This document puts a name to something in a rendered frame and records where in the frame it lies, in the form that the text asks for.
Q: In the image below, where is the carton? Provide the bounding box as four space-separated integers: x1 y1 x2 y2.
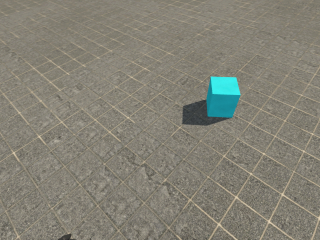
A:
206 76 241 118

